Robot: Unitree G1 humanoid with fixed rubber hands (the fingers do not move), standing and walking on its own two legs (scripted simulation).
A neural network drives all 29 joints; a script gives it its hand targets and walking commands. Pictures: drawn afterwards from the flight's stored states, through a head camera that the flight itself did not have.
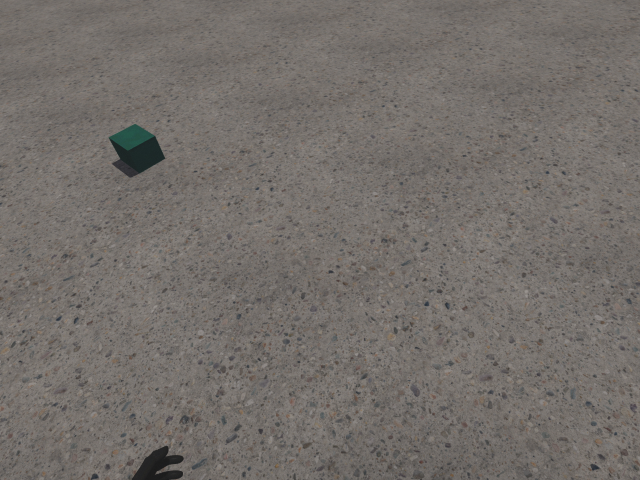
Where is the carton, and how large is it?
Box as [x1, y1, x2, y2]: [108, 124, 164, 172]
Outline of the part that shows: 134,124 108,137 120,158 138,172 140,172 163,159 164,157 155,137 144,129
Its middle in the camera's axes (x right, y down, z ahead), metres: -1.00 -0.53 +2.10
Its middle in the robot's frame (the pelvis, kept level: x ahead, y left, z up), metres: +1.88 +1.01 -0.70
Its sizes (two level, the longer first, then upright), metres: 0.203 0.163 0.146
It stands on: the floor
